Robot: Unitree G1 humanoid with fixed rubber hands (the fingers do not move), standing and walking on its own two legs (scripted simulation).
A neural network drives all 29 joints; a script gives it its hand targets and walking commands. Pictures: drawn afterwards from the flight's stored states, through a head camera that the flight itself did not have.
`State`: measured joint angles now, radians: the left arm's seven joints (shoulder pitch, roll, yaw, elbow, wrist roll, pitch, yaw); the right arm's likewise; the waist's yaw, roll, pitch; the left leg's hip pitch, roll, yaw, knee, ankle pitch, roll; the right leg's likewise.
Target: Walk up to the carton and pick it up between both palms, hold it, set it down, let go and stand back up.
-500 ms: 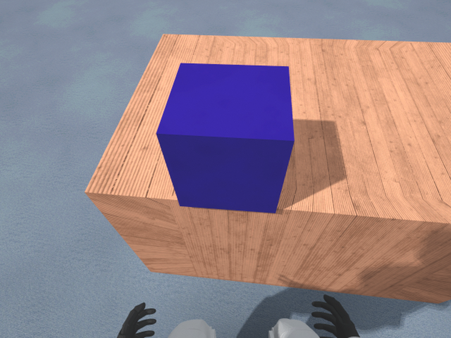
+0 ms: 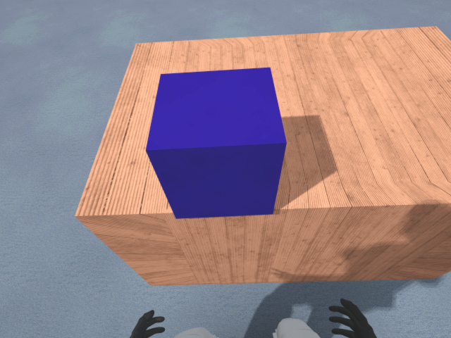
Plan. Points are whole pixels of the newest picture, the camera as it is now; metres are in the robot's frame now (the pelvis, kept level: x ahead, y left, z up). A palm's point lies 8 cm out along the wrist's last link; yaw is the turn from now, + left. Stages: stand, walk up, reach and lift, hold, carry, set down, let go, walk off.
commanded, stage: walk up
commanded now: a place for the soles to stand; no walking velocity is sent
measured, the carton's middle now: (219, 148) +0.46 +0.04 +0.03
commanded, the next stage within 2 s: none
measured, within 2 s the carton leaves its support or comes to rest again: neither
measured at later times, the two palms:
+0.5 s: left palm out of the picture +0.12 +0.20 -0.11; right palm out of the picture +0.07 -0.22 -0.14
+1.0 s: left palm (97, 303) +0.19 +0.30 -0.13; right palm out of the picture -0.01 -0.10 -0.12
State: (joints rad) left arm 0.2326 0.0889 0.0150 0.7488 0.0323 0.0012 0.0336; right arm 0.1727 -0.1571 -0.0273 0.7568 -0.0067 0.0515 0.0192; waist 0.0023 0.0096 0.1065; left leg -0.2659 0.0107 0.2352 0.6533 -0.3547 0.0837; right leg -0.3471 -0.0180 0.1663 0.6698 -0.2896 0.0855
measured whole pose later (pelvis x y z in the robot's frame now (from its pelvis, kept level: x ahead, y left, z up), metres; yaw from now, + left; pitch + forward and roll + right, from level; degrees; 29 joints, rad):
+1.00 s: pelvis +0.02 +0.11 -0.01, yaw -10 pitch -1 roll +1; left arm 0.17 0.17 0.04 0.77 0.06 0.05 0.03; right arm 0.46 -0.08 -0.04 0.73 -0.04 -0.04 -0.04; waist -0.05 -0.05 0.07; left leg -0.25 -0.05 0.19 0.69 -0.42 0.11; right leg -0.53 -0.02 0.00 1.09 -0.45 0.03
